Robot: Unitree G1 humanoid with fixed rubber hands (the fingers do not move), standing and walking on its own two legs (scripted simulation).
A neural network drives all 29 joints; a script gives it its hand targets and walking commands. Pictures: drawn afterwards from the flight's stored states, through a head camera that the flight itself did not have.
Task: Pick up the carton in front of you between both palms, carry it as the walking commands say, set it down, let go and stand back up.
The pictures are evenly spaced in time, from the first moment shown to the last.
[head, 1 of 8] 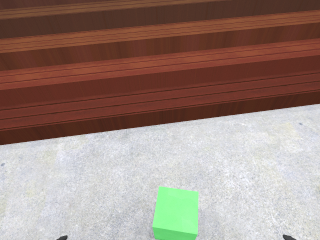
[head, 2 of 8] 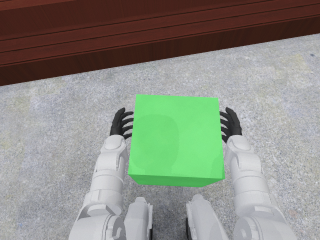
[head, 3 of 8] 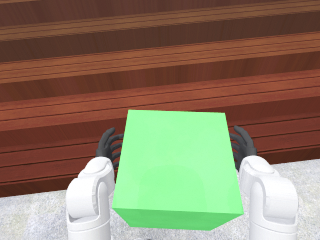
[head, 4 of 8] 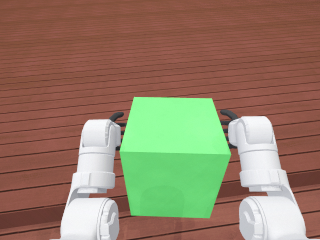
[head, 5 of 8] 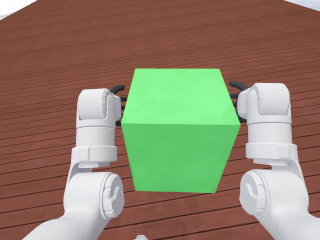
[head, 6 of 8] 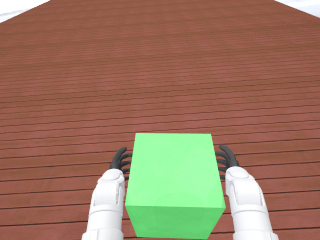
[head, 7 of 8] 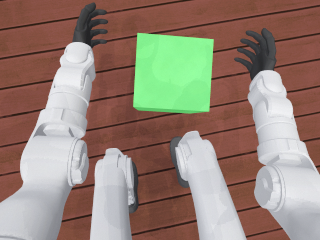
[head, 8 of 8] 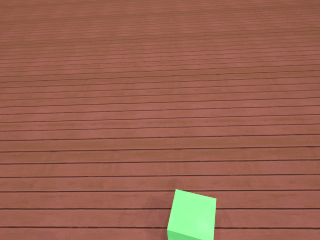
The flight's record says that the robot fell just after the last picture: no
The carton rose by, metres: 1.92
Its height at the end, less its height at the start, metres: +1.14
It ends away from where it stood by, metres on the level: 4.32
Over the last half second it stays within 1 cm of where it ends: yes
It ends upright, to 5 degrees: yes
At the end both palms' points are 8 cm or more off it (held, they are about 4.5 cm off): yes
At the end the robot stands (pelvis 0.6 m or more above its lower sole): yes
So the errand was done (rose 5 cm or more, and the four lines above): yes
